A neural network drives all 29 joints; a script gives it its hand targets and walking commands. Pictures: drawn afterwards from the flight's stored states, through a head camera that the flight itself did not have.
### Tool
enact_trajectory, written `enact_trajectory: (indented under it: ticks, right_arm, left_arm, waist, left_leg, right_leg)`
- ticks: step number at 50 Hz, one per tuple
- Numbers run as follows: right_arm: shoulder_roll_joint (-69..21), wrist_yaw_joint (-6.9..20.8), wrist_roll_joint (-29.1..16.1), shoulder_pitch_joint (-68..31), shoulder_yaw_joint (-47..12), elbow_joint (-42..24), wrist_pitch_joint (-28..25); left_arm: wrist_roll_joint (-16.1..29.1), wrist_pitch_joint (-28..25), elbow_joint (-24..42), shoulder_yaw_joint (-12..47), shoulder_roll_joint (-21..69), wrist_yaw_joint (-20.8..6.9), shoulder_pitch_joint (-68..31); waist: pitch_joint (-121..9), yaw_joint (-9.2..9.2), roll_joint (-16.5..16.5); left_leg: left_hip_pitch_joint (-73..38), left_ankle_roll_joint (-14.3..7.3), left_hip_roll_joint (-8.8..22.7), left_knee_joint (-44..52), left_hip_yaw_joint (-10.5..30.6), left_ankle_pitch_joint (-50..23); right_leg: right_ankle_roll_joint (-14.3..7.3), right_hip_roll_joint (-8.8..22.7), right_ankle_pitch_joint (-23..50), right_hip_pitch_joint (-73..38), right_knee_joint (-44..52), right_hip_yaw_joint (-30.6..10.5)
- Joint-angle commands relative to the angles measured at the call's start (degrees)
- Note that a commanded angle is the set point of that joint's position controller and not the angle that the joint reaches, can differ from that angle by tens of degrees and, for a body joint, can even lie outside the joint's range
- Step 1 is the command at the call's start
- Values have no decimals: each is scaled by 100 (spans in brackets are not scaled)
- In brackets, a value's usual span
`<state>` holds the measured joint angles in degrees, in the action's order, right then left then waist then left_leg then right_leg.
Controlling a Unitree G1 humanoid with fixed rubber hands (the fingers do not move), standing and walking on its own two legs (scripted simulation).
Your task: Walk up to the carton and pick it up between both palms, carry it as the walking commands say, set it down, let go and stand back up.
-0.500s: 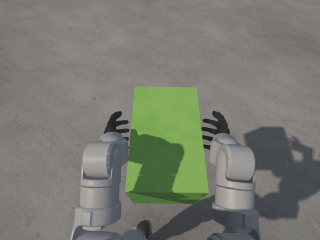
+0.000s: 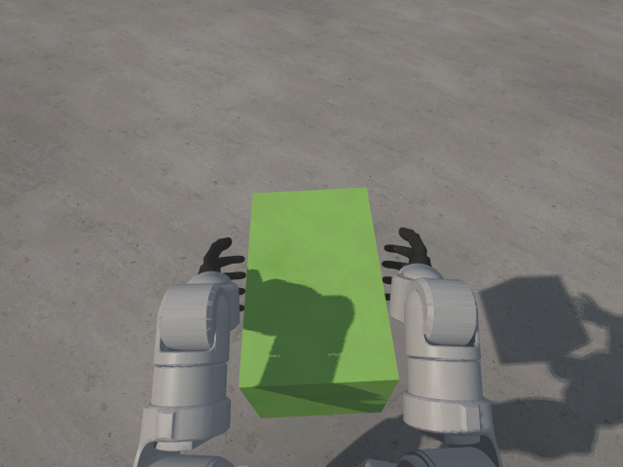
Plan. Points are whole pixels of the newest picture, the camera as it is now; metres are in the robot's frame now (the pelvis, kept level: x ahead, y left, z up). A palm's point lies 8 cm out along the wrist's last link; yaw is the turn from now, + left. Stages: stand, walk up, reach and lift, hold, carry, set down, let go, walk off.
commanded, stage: carry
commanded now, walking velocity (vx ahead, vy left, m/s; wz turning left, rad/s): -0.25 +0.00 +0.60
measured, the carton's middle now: (315, 299) +0.34 +0.00 -0.01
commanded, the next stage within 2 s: none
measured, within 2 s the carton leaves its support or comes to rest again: neither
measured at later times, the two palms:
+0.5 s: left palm out of the picture +0.11 +0.17 +0.07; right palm (390, 412) +0.17 -0.07 +0.09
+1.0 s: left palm out of the picture -0.12 +0.15 +0.09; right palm out of the picture +0.00 -0.06 +0.09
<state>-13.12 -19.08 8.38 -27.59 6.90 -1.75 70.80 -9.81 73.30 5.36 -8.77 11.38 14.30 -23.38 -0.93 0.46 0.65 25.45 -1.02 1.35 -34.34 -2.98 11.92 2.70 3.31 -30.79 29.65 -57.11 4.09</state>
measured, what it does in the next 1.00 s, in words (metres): walks backwards, turning left: right foot, then left foot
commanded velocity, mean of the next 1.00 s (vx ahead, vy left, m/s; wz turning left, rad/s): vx -0.25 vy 0.00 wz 0.60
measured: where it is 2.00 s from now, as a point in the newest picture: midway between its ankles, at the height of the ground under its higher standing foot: outside the picture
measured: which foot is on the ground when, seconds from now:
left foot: down 0.00-0.16, up 0.18-0.46, down 0.48-0.84, up 0.86-1.00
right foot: up 0.00-0.14, down 0.16-0.48, up 0.50-0.82, down 0.84-1.00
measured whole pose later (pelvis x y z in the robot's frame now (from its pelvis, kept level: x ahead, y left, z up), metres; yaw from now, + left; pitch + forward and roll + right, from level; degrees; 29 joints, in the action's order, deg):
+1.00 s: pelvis -0.33 -0.10 +0.01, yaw +33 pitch +3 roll +3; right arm -11.7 -21.8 5.8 -24.2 6.5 -9.2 73.2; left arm -9.4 73.3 5.0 -7.4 12.4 14.3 -25.8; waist 1.6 3.1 -1.1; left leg 37.3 2.7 -2.0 -65.2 -2.6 24.1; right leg 0.2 6.5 -16.5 19.0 -33.0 5.3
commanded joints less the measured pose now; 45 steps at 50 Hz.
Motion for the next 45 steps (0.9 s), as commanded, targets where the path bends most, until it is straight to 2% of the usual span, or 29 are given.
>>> enact_trajectory:
  ticks: [1,5,7,8,9,10,11,12,13,15,16,20,22,23,24,25,26,28,30,31,33,37,39,40,41,42,43,44,45]
  right_arm:
    - [-6240,2595,-2448,-2377,-3046,-404,7]
    - [-6019,2446,-2259,-2248,-3021,-758,-10]
    - [-5939,2411,-2174,-2122,-3062,-769,6]
    - [-5901,2405,-2172,-2112,-3091,-759,7]
    - [-5959,2425,-2158,-1995,-3162,-728,22]
    - [-6098,2460,-2293,-2228,-3310,-893,10]
    - [-6197,2482,-2412,-2349,-3428,-854,7]
    - [-6263,2490,-2530,-2379,-3550,-895,-18]
    - [-6327,2500,-2690,-2518,-3691,-1004,-33]
    - [-6286,2502,-2867,-2767,-3753,-1023,-32]
    - [-6263,2499,-2900,-2765,-3745,-928,4]
    - [-6187,2572,-2845,-2378,-3603,-337,177]
    - [-6229,2633,-2806,-2231,-3572,-142,221]
    - [-6243,2665,-2789,-2230,-3561,-91,220]
    - [-6268,2703,-2765,-2223,-3533,-48,217]
    - [-6178,2739,-2624,-1915,-3276,189,126]
    - [-6255,2754,-2644,-2049,-3334,-34,119]
    - [-6336,2737,-2577,-2151,-3306,-345,58]
    - [-6214,2682,-2478,-2267,-3126,-567,-11]
    - [-6135,2626,-2451,-2299,-3080,-719,-50]
    - [-5966,2505,-2325,-2248,-3005,-974,-84]
    - [-5822,2400,-2044,-1883,-3016,-952,-46]
    - [-5835,2395,-2019,-1900,-3103,-927,-31]
    - [-5834,2396,-2033,-1971,-3152,-914,-19]
    - [-5822,2399,-2077,-2070,-3211,-891,-5]
    - [-5822,2408,-2135,-2094,-3250,-809,9]
    - [-5894,2438,-2208,-2279,-3403,-947,35]
    - [-6121,2467,-2388,-2421,-3548,-1016,12]
    - [-6243,2482,-2543,-2519,-3698,-1022,18]
  left_arm:
    - [2883,-263,910,3759,6245,-2059,-3793]
    - [3024,-174,828,3727,6199,-2082,-3659]
    - [2968,-137,618,3651,6218,-2111,-3420]
    - [2943,-133,510,3609,6217,-2133,-3337]
    - [2818,-147,381,3505,6158,-2153,-3195]
    - [2773,-206,459,3513,6254,-2169,-3107]
    - [2754,-187,550,3526,6343,-2176,-3140]
    - [2681,-211,526,3509,6340,-2190,-3064]
    - [2624,-258,629,3457,6275,-2167,-3055]
    - [2578,-325,775,3268,6061,-2120,-3275]
    - [2556,-340,809,3212,5968,-2095,-3323]
    - [2316,-315,549,3139,5891,-1989,-2908]
    - [2246,-321,485,3165,5962,-1935,-2806]
    - [2246,-324,478,3199,6002,-1923,-2801]
    - [2241,-324,478,3258,6021,-1918,-2852]
    - [2346,-302,667,3425,5931,-1942,-3111]
    - [2311,-310,674,3516,6062,-1963,-3201]
    - [2663,-374,911,3795,6303,-2026,-3471]
    - [2901,-359,1042,3932,6356,-2046,-3733]
    - [3030,-346,1154,3970,6341,-2052,-3841]
    - [3189,-281,1200,3958,6282,-2061,-3888]
    - [3129,-120,621,3841,6262,-2110,-3391]
    - [3075,-109,440,3741,6284,-2135,-3267]
    - [3030,-116,354,3681,6304,-2144,-3189]
    - [2965,-136,278,3613,6321,-2152,-3111]
    - [2910,-155,207,3558,6308,-2160,-3064]
    - [2736,-227,147,3421,6265,-2172,-3011]
    - [2781,-264,550,3568,6382,-2167,-3199]
    - [2704,-242,499,3534,6482,-2170,-3136]
  waist:
    - [-2365,-1,-1099]
    - [-2564,42,-1310]
    - [-2688,-36,-1186]
    - [-2629,-58,-712]
    - [-2490,-68,934]
    - [-2184,-68,1903]
    - [-2210,-73,1097]
    - [-2202,-62,601]
    - [-2268,-40,535]
    - [-2281,-21,829]
    - [-2320,-41,1012]
    - [-2555,-137,1335]
    - [-2560,-81,1249]
    - [-2494,-50,862]
    - [-2350,-30,331]
    - [-2249,82,-2091]
    - [-2053,47,-1990]
    - [-2277,-10,-999]
    - [-2353,-35,-997]
    - [-2426,-23,-1010]
    - [-2529,5,-1150]
    - [-2785,50,-1294]
    - [-2885,33,-1360]
    - [-2907,-19,-1365]
    - [-2961,-101,-1154]
    - [-2810,-90,-397]
    - [-2530,-92,1810]
    - [-2085,-39,1865]
    - [-2085,-54,1081]
  left_leg:
    - [-1458,-729,1395,937,1289,-2112]
    - [-1243,-657,1294,1222,1474,-914]
    - [-958,-414,1071,974,1387,-613]
    - [-371,-178,766,556,1262,-196]
    - [784,210,-145,-600,446,903]
    - [1420,280,-310,-2656,-60,2329]
    - [1215,200,-75,-3603,294,2228]
    - [1084,159,-21,-3966,324,1840]
    - [1050,206,88,-3857,342,1500]
    - [999,367,16,-3097,61,1313]
    - [891,408,-59,-2672,-66,1385]
    - [343,343,-158,-1093,-243,1603]
    - [-93,293,-205,141,-363,1042]
    - [-562,296,-108,857,-187,395]
    - [-1303,212,374,1033,555,-354]
    - [-2010,-625,2092,824,2853,-3760]
    - [-2045,-1036,2163,774,3023,-5282]
    - [-1938,-731,1744,642,2106,-3975]
    - [-1837,-573,1280,563,1436,-3023]
    - [-1806,-592,1173,599,1369,-2769]
    - [-1895,-667,1178,808,1601,-2412]
    - [-2192,-792,1310,1201,2322,-2032]
    - [-2030,-661,1193,1359,2367,-2055]
    - [-1769,-458,1015,1381,2225,-2045]
    - [-1259,-157,748,1197,2000,-1705]
    - [-411,90,316,678,1755,-645]
    - [883,475,-768,-901,403,1322]
    - [1557,419,-344,-2853,26,2291]
    - [1318,268,-177,-3635,305,2160]
  right_leg:
    - [13,-27,508,-98,-139,-63]
    - [-25,-306,543,-852,1188,137]
    - [-86,-292,954,-1744,2749,194]
    - [-157,82,1153,-2346,3461,-268]
    - [-759,1696,1649,-2623,4067,-2084]
    - [-1540,2926,3900,-1958,3912,-2502]
    - [-1589,2554,4957,-1919,3547,-1873]
    - [-1370,2217,5396,-1958,3266,-1116]
    - [-1119,1920,5301,-2194,3060,-626]
    - [-870,1523,5410,-2558,2683,-82]
    - [-850,1484,5415,-2639,2586,11]
    - [-973,1760,5194,-2802,2481,-125]
    - [-855,1766,5052,-2744,2240,-8]
    - [-644,1619,4604,-2392,1899,186]
    - [-294,1428,3230,-1365,1367,268]
    - [101,557,505,641,459,640]
    - [130,236,-1024,917,-584,-99]
    - [125,231,-203,729,-1279,-424]
    - [135,166,732,591,-1205,-275]
    - [149,60,813,460,-974,-176]
    - [163,-120,621,215,-436,-141]
    - [110,-354,235,-227,770,-317]
    - [3,-449,149,-873,1766,-251]
    - [-46,-469,398,-1441,2554,-108]
    - [-76,-317,910,-2275,3490,-140]
    - [-240,263,1004,-2919,3947,-874]
    - [-1155,2113,2688,-2729,3802,-2468]
    - [-1690,2930,5114,-2163,3551,-2158]
    - [-1655,2584,6025,-2097,3294,-1543]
